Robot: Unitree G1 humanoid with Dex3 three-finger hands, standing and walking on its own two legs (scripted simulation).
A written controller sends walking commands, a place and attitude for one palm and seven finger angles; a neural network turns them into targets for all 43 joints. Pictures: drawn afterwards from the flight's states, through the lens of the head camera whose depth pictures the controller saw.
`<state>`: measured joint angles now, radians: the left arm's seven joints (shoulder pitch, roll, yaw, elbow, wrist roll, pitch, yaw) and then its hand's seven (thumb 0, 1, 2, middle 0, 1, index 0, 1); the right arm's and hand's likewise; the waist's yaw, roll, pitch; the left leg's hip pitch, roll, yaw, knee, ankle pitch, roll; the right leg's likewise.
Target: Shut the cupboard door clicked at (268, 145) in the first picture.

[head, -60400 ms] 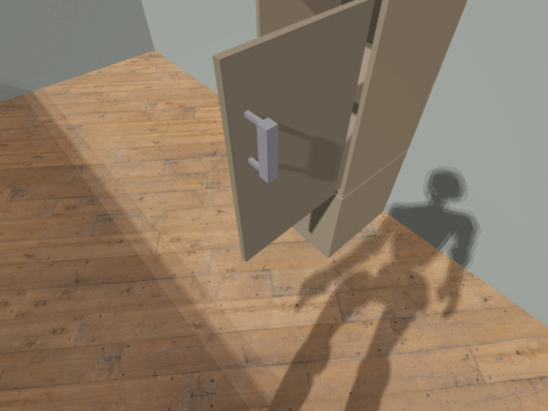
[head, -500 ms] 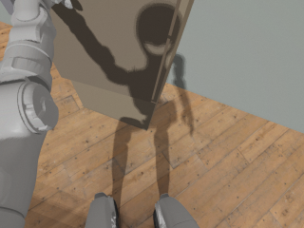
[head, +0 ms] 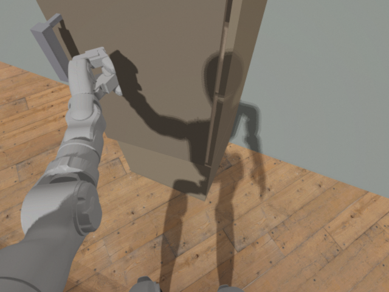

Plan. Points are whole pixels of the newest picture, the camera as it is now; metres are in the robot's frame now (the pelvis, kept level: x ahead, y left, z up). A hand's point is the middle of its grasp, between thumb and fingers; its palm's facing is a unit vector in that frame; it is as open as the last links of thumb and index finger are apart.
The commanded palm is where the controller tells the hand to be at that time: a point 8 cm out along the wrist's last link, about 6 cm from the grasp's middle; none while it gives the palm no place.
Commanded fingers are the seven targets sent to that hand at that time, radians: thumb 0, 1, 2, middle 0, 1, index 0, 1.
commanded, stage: pull the fist back off the door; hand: left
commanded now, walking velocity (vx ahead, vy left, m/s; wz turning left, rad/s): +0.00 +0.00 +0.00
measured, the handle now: (62, 48) +0.64 +0.23 +0.12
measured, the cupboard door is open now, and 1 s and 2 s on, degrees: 5 5 5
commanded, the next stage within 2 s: draw the hand back to the body in 0.22 s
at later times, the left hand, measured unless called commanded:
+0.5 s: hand (109, 91) +0.47 +0.11 +0.14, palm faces +0.09 -1.00 +0.00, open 3.1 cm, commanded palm +0.41 +0.17 +0.14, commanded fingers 0.00 0.90 0.90 -1.30 -1.50 -1.30 -1.50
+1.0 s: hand (37, 172) +0.30 +0.19 +0.17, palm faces +0.17 -0.96 -0.20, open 3.1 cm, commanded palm +0.26 +0.24 +0.18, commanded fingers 0.00 0.90 0.90 -0.92 -1.08 -0.92 -1.08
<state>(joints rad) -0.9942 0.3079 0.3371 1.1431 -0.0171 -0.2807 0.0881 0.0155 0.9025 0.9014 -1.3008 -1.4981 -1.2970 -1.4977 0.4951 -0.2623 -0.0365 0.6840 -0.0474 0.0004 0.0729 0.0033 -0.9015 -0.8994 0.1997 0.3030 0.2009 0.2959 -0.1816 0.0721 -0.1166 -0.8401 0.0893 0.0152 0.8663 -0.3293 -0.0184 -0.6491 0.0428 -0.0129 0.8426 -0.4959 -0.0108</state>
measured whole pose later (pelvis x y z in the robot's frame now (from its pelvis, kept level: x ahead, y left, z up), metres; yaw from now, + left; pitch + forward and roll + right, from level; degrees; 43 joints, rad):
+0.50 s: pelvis -0.01 -0.01 +0.01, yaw +0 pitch +13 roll +0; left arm -0.84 0.24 0.29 1.02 -0.08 -0.30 0.03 0.02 0.90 0.90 -1.30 -1.50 -1.30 -1.50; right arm 0.37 -0.24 -0.02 0.66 0.00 0.01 0.03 0.00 -0.90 -0.90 0.20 0.30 0.20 0.30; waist -0.11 0.06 -0.12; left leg -0.73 0.08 0.03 0.82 -0.30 -0.03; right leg -0.57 0.03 0.00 0.84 -0.49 -0.02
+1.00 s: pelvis -0.01 +0.00 +0.04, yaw +1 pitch +0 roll +0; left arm -0.10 0.25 0.12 0.17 -0.10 -0.09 0.03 0.02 0.90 0.90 -1.16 -1.34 -1.15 -1.34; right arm 0.17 -0.24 0.01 0.59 0.05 -0.02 -0.07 0.01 -0.90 -0.90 0.20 0.30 0.20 0.30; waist 0.00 0.07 -0.05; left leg -0.36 0.05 0.04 0.57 -0.21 -0.01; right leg -0.19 0.00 0.00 0.57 -0.38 0.00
